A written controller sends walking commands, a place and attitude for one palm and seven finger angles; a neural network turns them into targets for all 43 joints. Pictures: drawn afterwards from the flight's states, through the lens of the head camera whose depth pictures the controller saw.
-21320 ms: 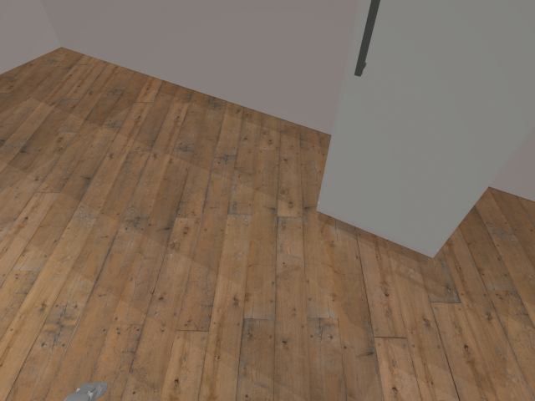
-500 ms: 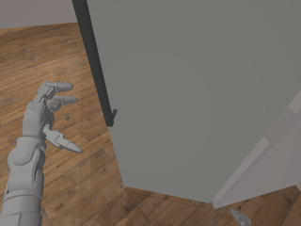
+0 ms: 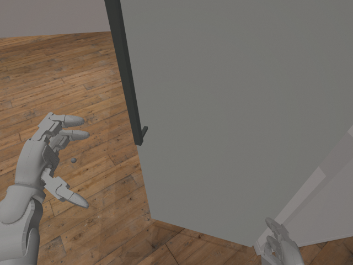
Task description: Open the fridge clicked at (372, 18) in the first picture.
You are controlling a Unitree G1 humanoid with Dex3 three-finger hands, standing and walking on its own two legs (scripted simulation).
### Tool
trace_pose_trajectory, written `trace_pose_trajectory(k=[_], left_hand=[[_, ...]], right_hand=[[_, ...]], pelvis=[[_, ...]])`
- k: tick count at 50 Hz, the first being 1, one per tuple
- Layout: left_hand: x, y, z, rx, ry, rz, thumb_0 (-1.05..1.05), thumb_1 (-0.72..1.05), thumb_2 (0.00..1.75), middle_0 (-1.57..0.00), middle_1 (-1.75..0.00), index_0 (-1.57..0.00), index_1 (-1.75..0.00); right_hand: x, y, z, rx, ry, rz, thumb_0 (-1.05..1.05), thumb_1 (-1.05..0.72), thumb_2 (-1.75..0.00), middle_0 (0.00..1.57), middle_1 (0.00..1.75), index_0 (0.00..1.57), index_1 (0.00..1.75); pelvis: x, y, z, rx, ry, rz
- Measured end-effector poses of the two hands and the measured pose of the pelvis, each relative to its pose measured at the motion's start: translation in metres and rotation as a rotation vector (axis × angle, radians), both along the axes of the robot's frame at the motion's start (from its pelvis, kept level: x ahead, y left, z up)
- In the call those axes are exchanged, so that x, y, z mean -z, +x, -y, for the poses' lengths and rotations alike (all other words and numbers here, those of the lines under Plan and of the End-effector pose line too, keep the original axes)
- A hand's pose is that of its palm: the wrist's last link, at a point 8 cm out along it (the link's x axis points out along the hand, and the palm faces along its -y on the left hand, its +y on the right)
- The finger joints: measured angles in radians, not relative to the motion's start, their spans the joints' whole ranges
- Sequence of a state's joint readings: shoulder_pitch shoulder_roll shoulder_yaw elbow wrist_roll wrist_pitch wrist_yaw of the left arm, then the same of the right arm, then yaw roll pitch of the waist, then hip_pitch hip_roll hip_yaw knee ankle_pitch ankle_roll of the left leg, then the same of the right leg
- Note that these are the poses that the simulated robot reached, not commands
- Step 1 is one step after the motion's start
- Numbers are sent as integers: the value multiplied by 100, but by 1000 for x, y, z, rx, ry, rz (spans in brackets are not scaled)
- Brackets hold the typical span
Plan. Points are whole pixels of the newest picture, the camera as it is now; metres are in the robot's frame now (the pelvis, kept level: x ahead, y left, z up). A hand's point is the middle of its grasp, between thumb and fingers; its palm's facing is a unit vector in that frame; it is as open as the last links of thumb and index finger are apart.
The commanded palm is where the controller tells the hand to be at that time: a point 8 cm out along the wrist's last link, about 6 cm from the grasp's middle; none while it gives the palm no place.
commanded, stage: draw the hand back to the body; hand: left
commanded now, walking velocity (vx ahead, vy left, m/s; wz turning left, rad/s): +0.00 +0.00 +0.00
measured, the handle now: (130, 65) +0.44 +0.16 +0.25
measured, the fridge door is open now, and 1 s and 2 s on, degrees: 65 65 65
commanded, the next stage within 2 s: step back with the hand held close in 1.62 s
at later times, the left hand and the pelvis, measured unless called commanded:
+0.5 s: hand (61, 164) +0.24 +0.24 +0.17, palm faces +0.14 -0.99 -0.04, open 14.6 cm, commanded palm +0.19 +0.28 +0.17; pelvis +0.01 +0.00 +0.01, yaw +0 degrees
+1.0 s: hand (40, 162) +0.23 +0.27 +0.18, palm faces +0.44 -0.83 -0.35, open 11.2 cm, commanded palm +0.17 +0.30 +0.19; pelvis +0.02 +0.01 +0.02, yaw -1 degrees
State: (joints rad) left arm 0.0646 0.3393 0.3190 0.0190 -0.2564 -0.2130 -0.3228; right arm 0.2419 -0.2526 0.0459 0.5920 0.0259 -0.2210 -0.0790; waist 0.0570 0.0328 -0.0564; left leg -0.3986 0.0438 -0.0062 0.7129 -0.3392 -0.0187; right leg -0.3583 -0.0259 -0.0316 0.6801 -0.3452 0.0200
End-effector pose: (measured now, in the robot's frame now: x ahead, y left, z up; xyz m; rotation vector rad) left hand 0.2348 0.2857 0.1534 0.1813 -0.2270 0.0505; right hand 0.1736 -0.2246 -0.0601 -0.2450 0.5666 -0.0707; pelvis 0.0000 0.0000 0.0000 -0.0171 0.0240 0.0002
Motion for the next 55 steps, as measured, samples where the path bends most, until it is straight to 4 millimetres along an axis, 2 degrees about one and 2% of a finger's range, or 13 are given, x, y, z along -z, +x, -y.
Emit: trace_pose_trajectory(k=[3,8,11,17,28,29,32,37,45,55], left_hand=[[-4,-5,3,2,8,16,-1,-55,20,-25,-116,-26,-115],[3,-4,-1,-28,-189,-121,-1,-55,20,-25,-116,-26,-115],[-2,-6,0,-61,-164,-180,-1,-55,20,-25,-116,-26,-115],[-20,-16,5,-56,-149,-123,-1,-55,20,-25,-116,-26,-115],[-18,-34,-4,-99,-148,-160,-1,-51,22,-25,-114,-26,-113],[-20,-36,-6,-132,-104,-152,-1,-50,23,-25,-113,-25,-112],[-28,-41,-11,-266,23,-96,-1,-44,26,-25,-109,-25,-109],[-27,-51,-13,-372,104,-60,-1,-29,33,-24,-101,-25,-100],[-31,-51,-15,-400,161,-40,-1,-2,46,-24,-85,-24,-84],[-42,-50,-24,-412,204,-24,0,33,63,-23,-64,-23,-63]], right_hand=[[2,-1,-1,-8,-1,1,1,-90,-89,21,30,20,30],[1,0,-5,13,23,19,1,-90,-89,21,30,20,30],[-6,5,-9,9,38,59,2,-90,-89,21,30,20,30],[-16,15,-13,-15,55,119,2,-90,-89,21,30,20,30],[-23,21,-7,-22,31,131,2,-90,-89,21,30,20,30],[-23,20,-7,-28,23,129,1,-90,-89,21,30,20,30],[-21,18,-6,-43,0,99,1,-90,-89,21,30,20,30],[-12,10,-6,-33,-14,15,1,-90,-89,21,30,20,30],[0,1,-14,-10,-5,-74,2,-90,-89,21,30,20,30],[-4,14,-22,-5,15,-74,1,-90,-89,21,30,20,30]], pelvis=[[0,-1,0,-5,-2,6],[-5,2,0,-11,1,27],[-8,4,0,-9,4,36],[-10,6,1,-4,7,51],[-12,7,4,-9,7,71],[-12,6,4,-10,5,74],[-13,5,4,-10,2,78],[-16,5,1,-3,5,84],[-19,14,-6,7,13,98],[-22,22,-11,20,14,106]])
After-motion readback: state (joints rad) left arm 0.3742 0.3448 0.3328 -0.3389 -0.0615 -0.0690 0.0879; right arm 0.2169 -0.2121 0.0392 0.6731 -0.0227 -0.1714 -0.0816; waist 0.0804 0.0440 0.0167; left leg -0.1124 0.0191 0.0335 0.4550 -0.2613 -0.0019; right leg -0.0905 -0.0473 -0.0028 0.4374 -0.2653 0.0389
